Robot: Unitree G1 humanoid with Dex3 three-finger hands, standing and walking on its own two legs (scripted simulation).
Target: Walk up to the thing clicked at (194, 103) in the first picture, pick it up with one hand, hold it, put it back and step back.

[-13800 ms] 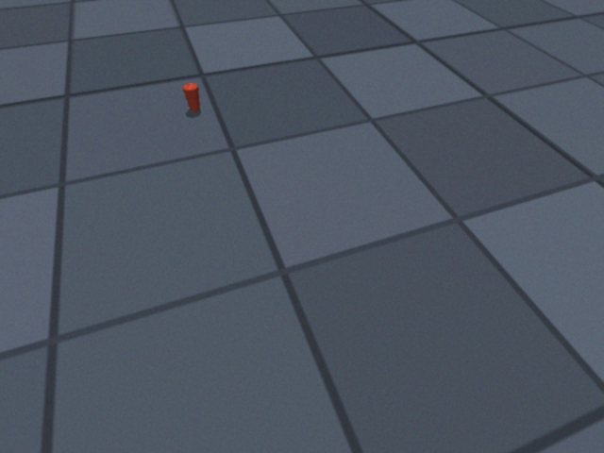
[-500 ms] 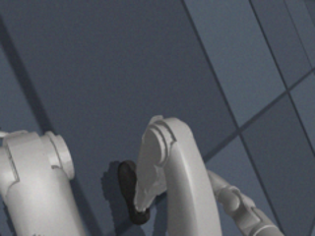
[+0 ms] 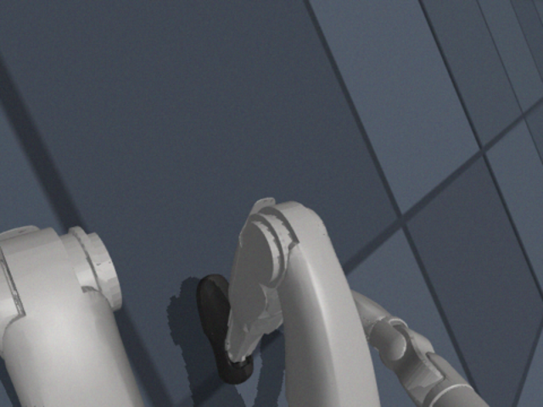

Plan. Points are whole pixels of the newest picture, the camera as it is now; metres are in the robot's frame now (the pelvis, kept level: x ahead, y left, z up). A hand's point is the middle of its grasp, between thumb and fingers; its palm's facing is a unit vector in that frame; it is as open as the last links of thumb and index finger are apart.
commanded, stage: close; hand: left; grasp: from the side
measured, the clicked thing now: out of the picture +0.41 +0.29 -0.20
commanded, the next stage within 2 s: settle in 0.04 s
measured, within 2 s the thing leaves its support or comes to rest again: leaves its support in 0.52 s
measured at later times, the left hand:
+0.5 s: hand out of the picture +0.39 +0.29 -0.17, palm faces +0.35 -0.94 -0.01, open 11.1 cm
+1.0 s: hand out of the picture +0.37 +0.32 -0.05, palm faces +0.35 -0.93 -0.05, open 11.2 cm
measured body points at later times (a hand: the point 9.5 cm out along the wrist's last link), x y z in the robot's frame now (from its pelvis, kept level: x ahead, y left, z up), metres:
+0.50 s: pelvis +0.00 +0.00 +0.01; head +0.22 +0.20 +0.34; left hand +0.37 +0.34 -0.17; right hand +0.19 -0.24 -0.03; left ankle +0.08 +0.13 -0.24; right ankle +0.14 -0.12 -0.24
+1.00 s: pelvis +0.01 -0.01 +0.04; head +0.19 +0.14 +0.42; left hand +0.34 +0.36 -0.04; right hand +0.22 -0.23 -0.05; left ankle +0.08 +0.13 -0.24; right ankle +0.14 -0.12 -0.24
